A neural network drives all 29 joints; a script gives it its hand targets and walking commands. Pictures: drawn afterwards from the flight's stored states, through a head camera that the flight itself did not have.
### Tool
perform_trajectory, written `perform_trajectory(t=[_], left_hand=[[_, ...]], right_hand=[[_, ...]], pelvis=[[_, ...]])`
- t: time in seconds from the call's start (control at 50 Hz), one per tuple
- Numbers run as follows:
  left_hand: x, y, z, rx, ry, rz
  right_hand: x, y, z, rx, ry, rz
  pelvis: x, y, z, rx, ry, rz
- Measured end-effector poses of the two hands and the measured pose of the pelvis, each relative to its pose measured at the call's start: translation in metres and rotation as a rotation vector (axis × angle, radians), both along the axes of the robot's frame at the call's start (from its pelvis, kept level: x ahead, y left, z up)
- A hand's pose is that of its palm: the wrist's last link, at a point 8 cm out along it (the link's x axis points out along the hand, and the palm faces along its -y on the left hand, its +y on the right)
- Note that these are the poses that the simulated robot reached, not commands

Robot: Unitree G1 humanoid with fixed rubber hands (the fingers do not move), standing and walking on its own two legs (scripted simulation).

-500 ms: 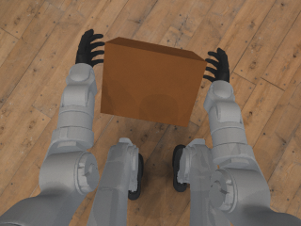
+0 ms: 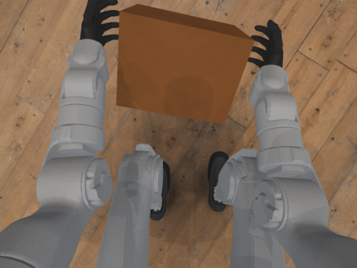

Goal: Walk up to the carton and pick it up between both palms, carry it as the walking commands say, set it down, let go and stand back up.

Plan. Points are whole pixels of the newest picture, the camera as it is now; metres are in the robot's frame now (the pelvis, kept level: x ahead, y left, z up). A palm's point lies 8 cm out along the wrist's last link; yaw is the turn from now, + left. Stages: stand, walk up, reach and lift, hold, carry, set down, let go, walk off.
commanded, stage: set down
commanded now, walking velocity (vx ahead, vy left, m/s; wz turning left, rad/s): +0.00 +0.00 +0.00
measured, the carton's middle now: (179, 62) +0.52 +0.04 -0.25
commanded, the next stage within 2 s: none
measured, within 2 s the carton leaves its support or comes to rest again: neither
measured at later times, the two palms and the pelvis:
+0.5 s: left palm (112, 47) +0.53 +0.19 -0.20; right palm (267, 43) +0.55 -0.15 -0.20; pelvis -0.02 +0.00 -0.05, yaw +0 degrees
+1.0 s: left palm (114, 32) +0.57 +0.19 -0.22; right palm (266, 34) +0.58 -0.16 -0.23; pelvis +0.01 +0.00 -0.07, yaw +1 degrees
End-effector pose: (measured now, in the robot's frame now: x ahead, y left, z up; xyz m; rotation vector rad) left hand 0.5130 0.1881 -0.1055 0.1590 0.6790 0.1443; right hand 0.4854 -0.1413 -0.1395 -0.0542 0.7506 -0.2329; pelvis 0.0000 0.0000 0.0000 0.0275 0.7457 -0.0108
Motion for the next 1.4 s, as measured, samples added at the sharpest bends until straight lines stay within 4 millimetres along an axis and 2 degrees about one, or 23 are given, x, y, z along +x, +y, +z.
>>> perform_trajectory(t=[0.2, 0.32, 0.4, 0.52, 0.6, 0.74, 0.96, 1.4], left_hand=[[0.014, 0.0, -0.051, -0.007, -0.01, -0.019], [0.012, 0.001, -0.08, -0.026, -0.015, 0.01], [0.011, 0.005, -0.094, -0.039, -0.012, -0.001], [0.02, -0.002, -0.095, -0.083, -0.006, -0.059], [0.027, -0.001, -0.096, -0.088, 0.008, -0.073], [0.039, 0.002, -0.102, -0.128, 0.021, -0.09], [0.059, 0.004, -0.114, -0.15, -0.005, -0.1], [0.065, 0.005, -0.119, -0.153, -0.015, -0.103]], right_hand=[[0.021, -0.003, -0.049, 0.013, 0.003, 0.006], [0.055, -0.004, -0.043, -0.016, -0.059, 0.032], [0.064, -0.001, -0.049, -0.017, -0.07, 0.049], [0.061, -0.015, -0.06, -0.026, -0.045, 0.057], [0.063, -0.016, -0.062, -0.011, -0.053, 0.067], [0.073, -0.019, -0.072, 0.061, -0.084, 0.06], [0.091, -0.018, -0.085, 0.08, -0.114, 0.051], [0.097, -0.02, -0.091, 0.111, -0.121, 0.051]], pelvis=[[-0.01, -0.002, -0.023, 0.001, -0.083, 0.007], [-0.014, -0.001, -0.036, -0.002, -0.129, 0.01], [-0.017, 0.0, -0.045, -0.005, -0.158, 0.011], [-0.018, -0.001, -0.055, -0.006, -0.187, 0.013], [-0.015, -0.002, -0.059, -0.003, -0.194, 0.014], [-0.009, -0.004, -0.065, 0.002, -0.174, 0.016], [0.005, -0.002, -0.069, -0.003, -0.136, 0.019], [0.011, -0.002, -0.074, -0.003, -0.125, 0.021]])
